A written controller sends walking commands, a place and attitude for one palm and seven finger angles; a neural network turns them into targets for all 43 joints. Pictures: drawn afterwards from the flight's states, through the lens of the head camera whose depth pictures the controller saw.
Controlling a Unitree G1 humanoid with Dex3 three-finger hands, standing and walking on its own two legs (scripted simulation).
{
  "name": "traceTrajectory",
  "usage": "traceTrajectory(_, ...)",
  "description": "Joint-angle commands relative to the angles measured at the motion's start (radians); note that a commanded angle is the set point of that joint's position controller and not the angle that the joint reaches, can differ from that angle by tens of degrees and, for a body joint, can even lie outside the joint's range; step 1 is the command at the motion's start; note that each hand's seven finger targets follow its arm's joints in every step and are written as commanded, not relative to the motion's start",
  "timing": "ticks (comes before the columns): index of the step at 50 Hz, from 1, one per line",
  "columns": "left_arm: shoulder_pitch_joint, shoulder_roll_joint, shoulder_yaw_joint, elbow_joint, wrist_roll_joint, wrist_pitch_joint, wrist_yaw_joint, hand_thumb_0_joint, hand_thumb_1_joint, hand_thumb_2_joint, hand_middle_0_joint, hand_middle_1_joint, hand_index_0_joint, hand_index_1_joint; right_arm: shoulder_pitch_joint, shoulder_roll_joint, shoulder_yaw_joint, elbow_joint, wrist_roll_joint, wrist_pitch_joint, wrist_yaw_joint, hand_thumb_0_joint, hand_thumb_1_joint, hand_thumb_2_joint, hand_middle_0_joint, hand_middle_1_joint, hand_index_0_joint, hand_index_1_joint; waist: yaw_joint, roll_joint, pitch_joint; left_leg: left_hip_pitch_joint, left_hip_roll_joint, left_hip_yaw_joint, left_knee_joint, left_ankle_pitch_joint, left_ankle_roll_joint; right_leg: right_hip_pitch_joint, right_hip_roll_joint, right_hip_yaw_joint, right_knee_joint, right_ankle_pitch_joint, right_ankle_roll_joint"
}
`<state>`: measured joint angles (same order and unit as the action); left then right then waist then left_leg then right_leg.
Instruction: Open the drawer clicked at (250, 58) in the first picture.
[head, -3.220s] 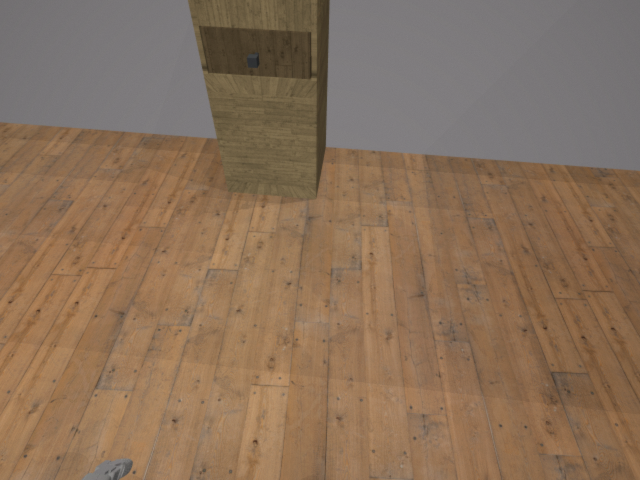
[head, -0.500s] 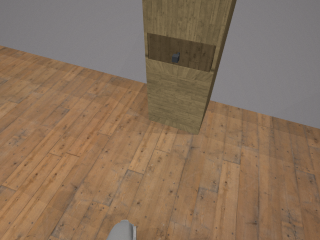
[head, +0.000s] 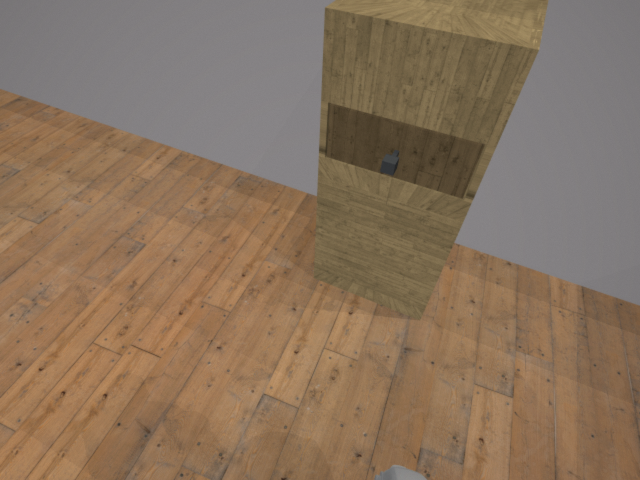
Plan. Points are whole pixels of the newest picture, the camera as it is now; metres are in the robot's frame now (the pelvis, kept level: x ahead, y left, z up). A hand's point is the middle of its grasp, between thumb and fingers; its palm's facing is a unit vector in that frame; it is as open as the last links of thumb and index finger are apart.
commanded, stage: turn to face it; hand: left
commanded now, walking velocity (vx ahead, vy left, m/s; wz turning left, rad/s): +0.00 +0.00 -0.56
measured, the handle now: (392, 160) +0.86 -0.11 -0.10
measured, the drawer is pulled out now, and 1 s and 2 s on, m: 0.00 0.00 0.00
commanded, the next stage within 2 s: take the last steps up to it in 0.54 s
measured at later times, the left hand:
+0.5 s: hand (241, 478) +0.16 +0.12 -0.16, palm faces -0.16 -0.96 -0.23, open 7.3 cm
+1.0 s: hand (232, 451) +0.19 +0.15 -0.17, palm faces -0.33 -0.93 -0.18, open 7.4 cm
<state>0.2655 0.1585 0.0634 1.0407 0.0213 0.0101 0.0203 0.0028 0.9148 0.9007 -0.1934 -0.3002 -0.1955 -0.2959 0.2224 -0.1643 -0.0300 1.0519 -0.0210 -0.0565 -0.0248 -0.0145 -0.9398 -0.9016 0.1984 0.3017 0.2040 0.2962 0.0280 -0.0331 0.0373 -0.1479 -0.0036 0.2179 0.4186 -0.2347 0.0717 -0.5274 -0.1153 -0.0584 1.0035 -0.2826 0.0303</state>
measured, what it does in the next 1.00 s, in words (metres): steps on the spot, turning right: right foot, then left foot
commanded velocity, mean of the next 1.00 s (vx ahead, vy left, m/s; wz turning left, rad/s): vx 0.11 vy -0.01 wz -0.24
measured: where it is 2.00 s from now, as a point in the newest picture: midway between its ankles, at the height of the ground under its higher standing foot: (368, 470)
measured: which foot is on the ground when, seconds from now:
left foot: down 0.00-0.20, up 0.22-0.62, down 0.64-1.00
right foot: up 0.00-0.18, down 0.20-0.66, up 0.68-1.00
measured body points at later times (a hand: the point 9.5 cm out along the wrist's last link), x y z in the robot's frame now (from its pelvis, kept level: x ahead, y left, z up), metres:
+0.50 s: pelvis +0.06 -0.05 +0.00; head +0.08 -0.06 +0.45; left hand +0.17 +0.17 -0.14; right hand +0.07 -0.30 -0.15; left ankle +0.08 +0.11 -0.69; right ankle +0.07 -0.14 -0.74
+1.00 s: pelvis +0.09 -0.02 +0.01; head +0.10 -0.01 +0.46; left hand +0.21 +0.19 -0.15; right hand -0.03 -0.22 -0.14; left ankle +0.10 +0.09 -0.74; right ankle +0.04 -0.16 -0.69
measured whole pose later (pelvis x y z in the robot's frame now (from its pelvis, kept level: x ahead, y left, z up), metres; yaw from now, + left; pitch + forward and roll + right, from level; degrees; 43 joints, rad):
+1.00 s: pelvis +0.09 -0.02 +0.01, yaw -20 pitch +0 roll -1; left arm 0.24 0.21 0.07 1.05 0.03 0.04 -0.02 0.00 0.91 0.90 -0.19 -0.30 -0.20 -0.30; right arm 0.39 -0.14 -0.03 1.08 -0.03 -0.04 -0.02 0.00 -0.92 -0.90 0.20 0.30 0.21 0.30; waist -0.04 -0.03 0.01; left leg -0.10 0.05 0.15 0.33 -0.23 0.02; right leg -0.40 -0.08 -0.05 0.84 -0.34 0.02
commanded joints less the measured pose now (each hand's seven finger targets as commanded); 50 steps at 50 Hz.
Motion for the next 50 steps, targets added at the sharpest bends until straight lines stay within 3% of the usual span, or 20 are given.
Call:
traceTrajectory(1,0.026,0.035,0.013,-0.054,0.002,0.024,-0.017,0.000,0.900,0.900,-0.200,-0.300,-0.200,-0.300,0.044,-0.127,-0.032,-0.047,-0.003,0.008,-0.010,0.000,-0.900,-0.900,0.200,0.300,0.200,0.300,-0.013,0.151,0.065,-0.079,0.331,-0.107,-0.155,0.374,0.091,0.057,-0.003,0.001,-0.110,0.015,0.010)
traceTrajectory(6,-0.030,0.052,0.018,-0.102,0.003,0.018,-0.024,0.000,0.900,0.900,-0.200,-0.300,-0.200,-0.300,0.056,-0.163,-0.052,-0.050,-0.009,0.031,-0.011,0.000,-0.900,-0.900,0.200,0.300,0.200,0.300,-0.033,0.145,0.046,-0.005,0.369,-0.088,-0.044,0.342,0.065,0.124,0.032,-0.034,-0.273,-0.034,-0.004)
traceTrajectory(8,0.020,0.074,0.022,-0.096,0.006,0.006,-0.024,0.000,0.900,0.900,-0.200,-0.300,-0.200,-0.300,0.058,-0.168,-0.056,-0.052,-0.007,0.039,-0.007,0.000,-0.900,-0.900,0.200,0.300,0.200,0.300,-0.007,0.106,-0.001,0.005,0.339,-0.048,0.093,0.337,0.016,0.233,0.060,-0.059,-0.420,0.050,-0.010)
traceTrajectory(9,0.084,0.121,0.029,-0.083,0.009,-0.010,-0.021,0.000,0.900,0.900,-0.200,-0.300,-0.200,-0.300,0.066,-0.158,-0.056,-0.060,0.000,0.042,-0.002,0.000,-0.900,-0.900,0.200,0.300,0.200,0.300,0.020,0.010,-0.044,-0.058,0.288,-0.001,0.256,0.273,-0.036,0.361,0.025,-0.004,-0.532,0.236,-0.027)
traceTrajectory(10,0.142,0.235,0.049,-0.071,0.018,-0.028,-0.008,0.000,0.900,0.900,-0.200,-0.300,-0.200,-0.300,0.082,-0.092,-0.043,-0.087,0.007,0.041,0.005,0.000,-0.900,-0.900,0.200,0.300,0.200,0.300,0.034,-0.282,-0.107,-0.309,0.157,0.061,0.532,-0.108,-0.108,0.547,-0.224,0.347,-0.605,0.631,-0.126)
traceTrajectory(11,0.193,0.265,0.050,-0.058,-0.006,-0.023,-0.001,0.000,0.900,0.900,-0.200,-0.300,-0.200,-0.300,0.026,-0.090,-0.036,-0.117,0.012,0.051,-0.004,0.000,-0.900,-0.900,0.200,0.300,0.200,0.300,0.055,-0.261,-0.151,-0.352,0.088,-0.071,0.673,-0.424,-0.131,0.541,-0.314,0.417,-0.617,0.889,-0.245)
traceTrajectory(12,0.156,0.244,0.049,-0.066,-0.005,-0.019,0.009,0.000,0.900,0.900,-0.200,-0.300,-0.200,-0.300,-0.007,-0.083,-0.035,-0.122,0.016,0.058,-0.010,0.000,-0.900,-0.900,0.200,0.300,0.200,0.300,0.044,-0.161,-0.125,-0.395,0.111,-0.158,0.730,-0.396,-0.126,0.542,-0.291,0.359,-0.609,0.861,-0.281)
traceTrajectory(13,0.113,0.229,0.050,-0.077,-0.004,-0.021,0.014,0.000,0.900,0.900,-0.200,-0.300,-0.200,-0.300,-0.019,-0.078,-0.031,-0.117,0.013,0.058,-0.006,0.000,-0.900,-0.900,0.200,0.300,0.200,0.300,0.038,-0.189,-0.136,-0.421,0.124,-0.175,0.755,-0.347,-0.127,0.516,-0.244,0.346,-0.612,0.802,-0.262)
traceTrajectory(17,-0.030,0.187,0.034,-0.118,-0.003,-0.015,0.011,0.000,0.900,0.900,-0.200,-0.300,-0.200,-0.300,0.030,-0.084,-0.037,-0.083,0.005,0.082,-0.001,0.000,-0.900,-0.900,0.200,0.300,0.200,0.300,-0.033,-0.070,-0.108,-0.339,0.119,-0.190,0.717,-0.180,-0.144,0.358,-0.147,0.218,-0.655,0.545,-0.202)
traceTrajectory(21,-0.030,0.195,0.038,-0.117,0.004,-0.008,0.004,0.000,0.900,0.900,-0.200,-0.300,-0.200,-0.300,0.006,-0.083,-0.038,-0.089,0.004,0.089,0.002,0.000,-0.900,-0.900,0.200,0.300,0.200,0.300,-0.022,-0.076,-0.064,-0.309,0.089,-0.173,0.579,-0.157,-0.147,0.311,-0.116,0.238,-0.696,0.356,-0.201)
traceTrajectory(27,-0.024,0.216,0.047,-0.113,0.008,0.004,-0.002,0.000,0.900,0.900,-0.200,-0.300,-0.200,-0.300,-0.028,-0.090,-0.032,-0.117,0.013,0.073,-0.005,0.000,-0.900,-0.900,0.200,0.300,0.200,0.300,-0.004,-0.117,-0.067,-0.220,0.057,-0.167,0.338,-0.188,-0.130,0.324,-0.116,0.311,-0.680,0.323,-0.220)
traceTrajectory(30,-0.075,0.205,0.046,-0.122,-0.002,0.013,-0.001,0.000,0.900,0.900,-0.200,-0.300,-0.200,-0.300,0.076,-0.090,-0.028,-0.088,0.016,0.060,-0.012,0.000,-0.900,-0.900,0.200,0.300,0.200,0.300,-0.059,-0.111,-0.082,-0.028,0.048,-0.155,0.063,-0.018,-0.118,0.248,-0.069,0.288,-0.606,0.266,-0.158)
traceTrajectory(31,-0.067,0.168,0.037,-0.130,-0.010,0.016,-0.002,0.000,0.900,0.900,-0.200,-0.300,-0.200,-0.300,0.101,-0.123,-0.031,-0.077,0.015,0.050,-0.016,0.000,-0.900,-0.900,0.200,0.300,0.200,0.300,-0.062,-0.005,-0.090,0.082,0.102,-0.198,-0.047,0.031,-0.102,0.177,-0.011,0.246,-0.537,0.197,-0.114)
traceTrajectory(32,-0.042,0.113,0.026,-0.140,-0.018,0.020,-0.009,0.000,0.900,0.900,-0.200,-0.300,-0.200,-0.300,0.098,-0.202,-0.043,-0.088,0.003,0.043,-0.016,0.000,-0.900,-0.900,0.200,0.300,0.200,0.300,-0.055,0.250,-0.073,0.106,0.307,-0.444,-0.140,0.098,-0.030,0.051,0.110,0.136,-0.383,-0.037,-0.051)
traceTrajectory(33,-0.052,0.106,0.023,-0.145,-0.013,0.021,-0.010,0.000,0.900,0.900,-0.200,-0.300,-0.200,-0.300,0.071,-0.240,-0.046,-0.109,-0.004,0.051,-0.017,0.000,-0.900,-0.900,0.200,0.300,0.200,0.300,-0.052,0.336,-0.028,0.004,0.432,-0.554,-0.202,0.092,0.057,0.030,0.137,0.066,-0.212,-0.264,-0.016)
traceTrajectory(34,-0.063,0.129,0.025,-0.138,-0.002,0.024,-0.013,0.000,0.900,0.900,-0.200,-0.300,-0.200,-0.300,0.041,-0.223,-0.035,-0.123,-0.010,0.052,-0.016,0.000,-0.900,-0.900,0.200,0.300,0.200,0.300,-0.047,0.254,-0.001,-0.078,0.437,-0.558,-0.230,-0.056,0.088,0.052,0.108,0.112,-0.099,-0.253,-0.019)
traceTrajectory(36,-0.055,0.144,0.038,-0.109,0.014,0.031,-0.027,0.000,0.900,0.900,-0.200,-0.300,-0.200,-0.300,0.012,-0.169,-0.022,-0.117,-0.011,0.042,-0.022,0.000,-0.900,-0.900,0.200,0.300,0.200,0.300,-0.030,0.226,0.071,-0.111,0.333,-0.450,-0.273,-0.210,0.044,-0.002,0.106,0.106,0.045,-0.149,-0.015)
traceTrajectory(39,-0.027,0.121,0.027,-0.083,0.012,0.014,-0.044,0.000,0.900,0.900,-0.200,-0.300,-0.200,-0.300,0.055,-0.146,-0.019,-0.100,-0.005,0.022,-0.017,0.000,-0.900,-0.900,0.200,0.300,0.200,0.300,-0.028,0.160,0.065,-0.031,0.271,-0.346,-0.268,-0.157,0.034,-0.054,0.087,0.072,0.099,-0.034,-0.010)
traceTrajectory(44,-0.083,0.095,0.011,-0.088,0.009,0.001,-0.045,0.000,0.900,0.900,-0.200,-0.300,-0.200,-0.300,0.197,-0.139,-0.033,-0.037,-0.006,0.004,-0.014,0.000,-0.900,-0.900,0.200,0.300,0.200,0.300,-0.073,0.136,0.039,0.115,0.303,-0.341,-0.260,-0.041,0.078,-0.082,0.047,0.042,-0.040,-0.035,-0.003)
traceTrajectory(50,-0.161,0.064,-0.005,-0.094,0.004,-0.011,-0.049,0.000,0.900,0.900,-0.200,-0.300,-0.200,-0.300,0.260,-0.148,-0.039,0.018,-0.014,0.007,-0.007,0.000,-0.900,-0.900,0.200,0.300,0.200,0.300,-0.099,0.192,0.045,0.100,0.314,-0.312,-0.241,-0.010,0.086,0.032,0.038,-0.019,-0.290,-0.099,-0.013)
